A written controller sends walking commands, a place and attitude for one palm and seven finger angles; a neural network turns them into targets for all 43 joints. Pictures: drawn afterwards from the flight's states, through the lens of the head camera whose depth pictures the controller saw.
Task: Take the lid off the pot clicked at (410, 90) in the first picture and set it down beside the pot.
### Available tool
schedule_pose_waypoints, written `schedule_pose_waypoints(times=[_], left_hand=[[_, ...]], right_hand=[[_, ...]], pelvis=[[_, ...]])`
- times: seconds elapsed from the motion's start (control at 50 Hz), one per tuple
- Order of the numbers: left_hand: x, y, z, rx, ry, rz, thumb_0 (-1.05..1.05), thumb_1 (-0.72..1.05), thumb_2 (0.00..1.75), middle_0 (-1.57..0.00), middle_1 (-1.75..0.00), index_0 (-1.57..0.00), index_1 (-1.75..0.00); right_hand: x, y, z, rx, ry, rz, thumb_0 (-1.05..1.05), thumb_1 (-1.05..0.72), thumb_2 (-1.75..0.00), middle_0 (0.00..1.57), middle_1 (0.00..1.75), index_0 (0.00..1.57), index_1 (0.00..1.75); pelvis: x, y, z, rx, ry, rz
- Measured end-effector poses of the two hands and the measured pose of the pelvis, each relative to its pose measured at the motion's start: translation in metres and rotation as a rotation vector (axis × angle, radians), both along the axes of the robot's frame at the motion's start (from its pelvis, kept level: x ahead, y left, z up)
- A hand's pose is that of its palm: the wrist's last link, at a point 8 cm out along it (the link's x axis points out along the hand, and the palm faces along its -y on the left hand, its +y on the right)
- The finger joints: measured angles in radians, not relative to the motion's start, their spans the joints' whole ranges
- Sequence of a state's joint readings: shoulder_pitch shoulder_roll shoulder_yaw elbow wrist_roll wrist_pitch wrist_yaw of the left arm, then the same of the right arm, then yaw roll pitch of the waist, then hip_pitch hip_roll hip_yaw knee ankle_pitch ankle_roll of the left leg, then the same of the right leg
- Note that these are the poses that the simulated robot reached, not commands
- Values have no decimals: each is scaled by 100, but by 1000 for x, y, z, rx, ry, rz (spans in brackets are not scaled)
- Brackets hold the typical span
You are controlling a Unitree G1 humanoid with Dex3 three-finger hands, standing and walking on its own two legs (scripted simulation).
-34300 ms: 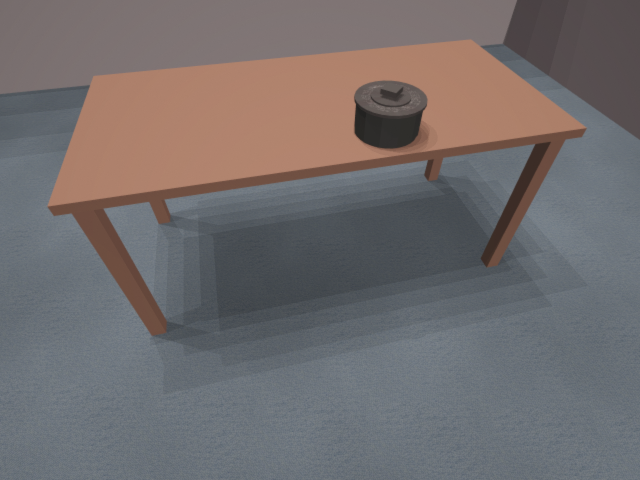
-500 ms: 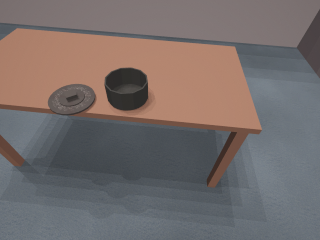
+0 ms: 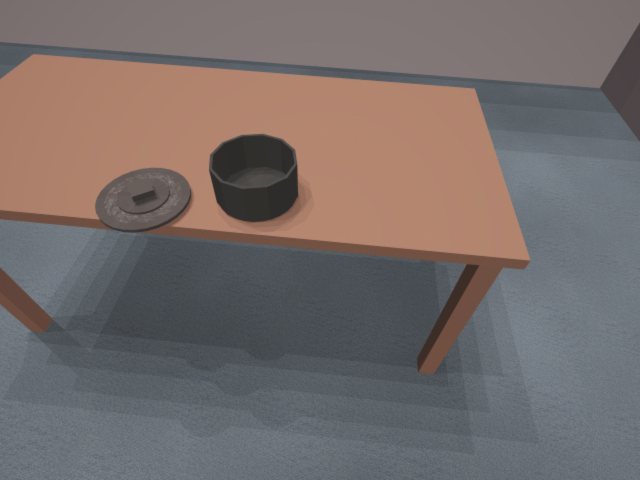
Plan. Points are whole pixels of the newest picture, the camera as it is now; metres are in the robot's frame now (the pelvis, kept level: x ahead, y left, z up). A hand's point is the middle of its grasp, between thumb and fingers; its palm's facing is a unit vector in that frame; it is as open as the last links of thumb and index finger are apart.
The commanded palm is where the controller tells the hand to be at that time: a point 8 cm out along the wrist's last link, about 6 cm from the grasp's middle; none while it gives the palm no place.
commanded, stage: let the arm hang, fingers relaxed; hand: left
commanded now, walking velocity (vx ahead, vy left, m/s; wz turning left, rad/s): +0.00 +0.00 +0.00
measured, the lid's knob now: (141, 189) +0.65 +0.41 -0.08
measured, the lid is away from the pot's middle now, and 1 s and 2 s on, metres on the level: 0.24 0.24 0.24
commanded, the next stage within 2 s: look to check the result in 0.12 s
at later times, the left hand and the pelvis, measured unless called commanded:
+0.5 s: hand out of the picture +0.00 +0.16 -0.18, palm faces +0.06 -0.98 -0.18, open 7.3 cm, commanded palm none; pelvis +0.01 +0.00 +0.00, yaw +0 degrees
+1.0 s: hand out of the picture +0.00 +0.16 -0.18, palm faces +0.06 -0.98 -0.17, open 7.3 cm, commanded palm none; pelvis +0.01 +0.00 +0.00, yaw +0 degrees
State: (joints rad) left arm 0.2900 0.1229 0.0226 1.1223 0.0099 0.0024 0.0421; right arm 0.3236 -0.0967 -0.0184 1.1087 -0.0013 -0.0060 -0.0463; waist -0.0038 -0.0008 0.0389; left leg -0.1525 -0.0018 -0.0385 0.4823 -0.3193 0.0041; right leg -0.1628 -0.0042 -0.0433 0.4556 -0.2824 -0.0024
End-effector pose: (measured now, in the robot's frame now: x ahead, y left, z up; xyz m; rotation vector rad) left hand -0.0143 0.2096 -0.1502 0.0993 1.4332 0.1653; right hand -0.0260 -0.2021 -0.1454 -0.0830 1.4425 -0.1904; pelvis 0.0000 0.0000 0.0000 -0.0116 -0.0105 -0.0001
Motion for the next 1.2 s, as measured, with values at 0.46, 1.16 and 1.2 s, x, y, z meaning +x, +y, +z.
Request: schedule_pose_waypoints(times=[0.46, 1.16, 1.2], left_hand=[[11, 4, 1, 11, -8, 3, 1, 91, 90, -20, -30, -20, -30], [5, -3, 1, 5, -4, 4, 1, 91, 90, -20, -30, -20, -30], [5, -3, 1, 4, -3, 4, 1, 91, 90, -20, -30, -20, -30]], right_hand=[[7, 0, -1, -2, 2, -3, 1, -91, -90, 20, 30, 20, 30], [1, -2, -1, 3, 8, -7, 1, -91, -90, 20, 30, 20, 30], [1, -2, -1, 4, 9, -7, 1, -91, -90, 20, 30, 20, 30]], pelvis=[[7, 0, 0, 2, 1, 0], [5, -4, 0, 3, -5, -2], [5, -4, 0, 3, -5, -2]])
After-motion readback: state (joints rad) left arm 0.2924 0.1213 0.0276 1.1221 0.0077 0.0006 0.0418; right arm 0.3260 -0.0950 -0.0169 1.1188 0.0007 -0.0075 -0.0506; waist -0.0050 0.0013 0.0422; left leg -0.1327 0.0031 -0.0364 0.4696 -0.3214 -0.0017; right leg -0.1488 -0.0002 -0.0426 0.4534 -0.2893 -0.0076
